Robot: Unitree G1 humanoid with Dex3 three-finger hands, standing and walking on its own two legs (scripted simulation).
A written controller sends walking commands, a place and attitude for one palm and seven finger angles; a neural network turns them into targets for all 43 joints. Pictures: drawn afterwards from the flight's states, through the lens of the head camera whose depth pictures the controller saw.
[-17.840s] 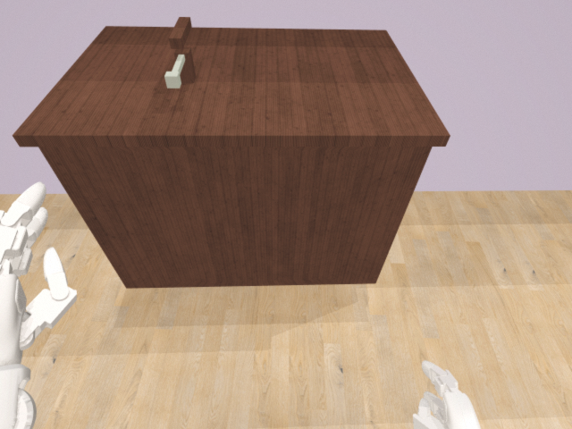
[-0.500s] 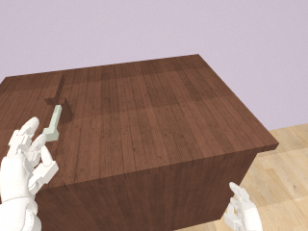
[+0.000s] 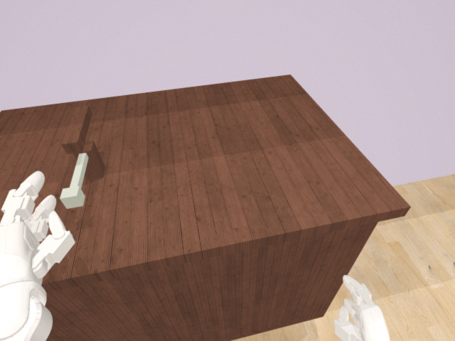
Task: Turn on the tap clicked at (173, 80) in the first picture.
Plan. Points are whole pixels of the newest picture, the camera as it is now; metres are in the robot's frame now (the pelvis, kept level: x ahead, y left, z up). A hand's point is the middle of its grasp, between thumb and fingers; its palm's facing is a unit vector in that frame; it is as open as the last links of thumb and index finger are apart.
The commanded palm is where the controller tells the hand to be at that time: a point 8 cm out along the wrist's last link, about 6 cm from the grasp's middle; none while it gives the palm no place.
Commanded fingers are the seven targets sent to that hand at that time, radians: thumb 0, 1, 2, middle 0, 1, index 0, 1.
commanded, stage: reach beside the lever's end, fingers flat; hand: left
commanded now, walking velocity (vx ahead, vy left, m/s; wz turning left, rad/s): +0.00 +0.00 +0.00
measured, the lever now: (72, 197) +0.30 +0.33 +0.11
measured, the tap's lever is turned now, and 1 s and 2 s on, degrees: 0 0 0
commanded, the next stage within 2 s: push the lever round in 1.76 s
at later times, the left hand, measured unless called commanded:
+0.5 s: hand (58, 226) +0.22 +0.30 +0.14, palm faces +0.55 -0.82 -0.12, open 7.5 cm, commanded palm +0.18 +0.34 +0.13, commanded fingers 0.00 0.90 0.90 -0.18 -0.23 -0.18 -0.23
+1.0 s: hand (47, 222) +0.24 +0.33 +0.12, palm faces +0.57 -0.81 -0.12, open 7.7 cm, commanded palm +0.20 +0.37 +0.12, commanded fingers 0.00 0.90 0.90 -0.16 -0.17 -0.16 -0.17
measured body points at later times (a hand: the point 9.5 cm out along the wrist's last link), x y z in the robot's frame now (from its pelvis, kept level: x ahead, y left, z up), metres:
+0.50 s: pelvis +0.00 +0.01 +0.00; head -0.01 -0.01 +0.45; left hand +0.19 +0.34 +0.14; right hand +0.20 -0.22 -0.07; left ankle +0.04 +0.15 -0.72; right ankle -0.02 -0.11 -0.72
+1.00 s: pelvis +0.00 +0.01 +0.00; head +0.00 -0.01 +0.45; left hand +0.20 +0.37 +0.13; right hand +0.18 -0.23 -0.09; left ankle +0.04 +0.15 -0.72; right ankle -0.02 -0.11 -0.72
